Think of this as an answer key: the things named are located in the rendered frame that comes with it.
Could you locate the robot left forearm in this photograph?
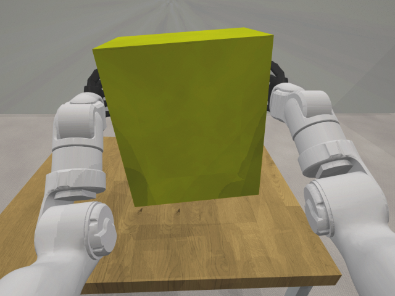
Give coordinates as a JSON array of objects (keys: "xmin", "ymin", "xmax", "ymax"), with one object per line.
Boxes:
[{"xmin": 34, "ymin": 92, "xmax": 107, "ymax": 254}]

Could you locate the robot right forearm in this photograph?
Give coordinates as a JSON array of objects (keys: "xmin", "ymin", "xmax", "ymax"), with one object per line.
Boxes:
[{"xmin": 269, "ymin": 83, "xmax": 389, "ymax": 222}]

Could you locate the left robot upper arm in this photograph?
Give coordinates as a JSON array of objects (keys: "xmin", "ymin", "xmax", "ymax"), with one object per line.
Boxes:
[{"xmin": 0, "ymin": 201, "xmax": 117, "ymax": 296}]

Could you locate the right robot upper arm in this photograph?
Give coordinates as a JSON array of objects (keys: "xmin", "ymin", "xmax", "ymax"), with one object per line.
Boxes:
[{"xmin": 304, "ymin": 171, "xmax": 395, "ymax": 296}]

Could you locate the table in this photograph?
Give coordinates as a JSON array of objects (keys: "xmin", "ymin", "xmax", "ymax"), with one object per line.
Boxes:
[{"xmin": 0, "ymin": 137, "xmax": 342, "ymax": 296}]

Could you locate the robot left hand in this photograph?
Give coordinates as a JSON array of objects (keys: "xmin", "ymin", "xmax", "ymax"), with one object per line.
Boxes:
[{"xmin": 84, "ymin": 69, "xmax": 110, "ymax": 117}]

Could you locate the carton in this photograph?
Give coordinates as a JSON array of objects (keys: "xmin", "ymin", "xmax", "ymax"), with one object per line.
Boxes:
[{"xmin": 92, "ymin": 27, "xmax": 274, "ymax": 207}]

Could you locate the robot right hand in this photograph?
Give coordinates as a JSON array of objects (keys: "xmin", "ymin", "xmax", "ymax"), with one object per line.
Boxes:
[{"xmin": 267, "ymin": 61, "xmax": 288, "ymax": 111}]

